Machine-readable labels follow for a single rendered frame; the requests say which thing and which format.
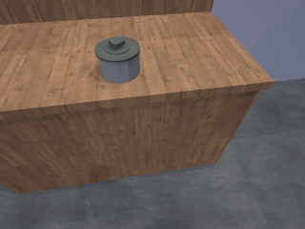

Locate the table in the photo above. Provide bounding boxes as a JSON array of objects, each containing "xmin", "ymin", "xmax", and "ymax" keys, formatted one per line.
[{"xmin": 0, "ymin": 0, "xmax": 274, "ymax": 195}]

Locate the pot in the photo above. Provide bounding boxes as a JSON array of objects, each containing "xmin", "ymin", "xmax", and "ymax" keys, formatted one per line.
[{"xmin": 98, "ymin": 54, "xmax": 140, "ymax": 83}]

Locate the lid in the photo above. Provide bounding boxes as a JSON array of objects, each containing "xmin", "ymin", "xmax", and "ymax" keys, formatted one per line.
[{"xmin": 94, "ymin": 36, "xmax": 140, "ymax": 63}]

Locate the knob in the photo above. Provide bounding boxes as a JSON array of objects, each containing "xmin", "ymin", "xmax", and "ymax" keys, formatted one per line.
[{"xmin": 108, "ymin": 36, "xmax": 126, "ymax": 49}]

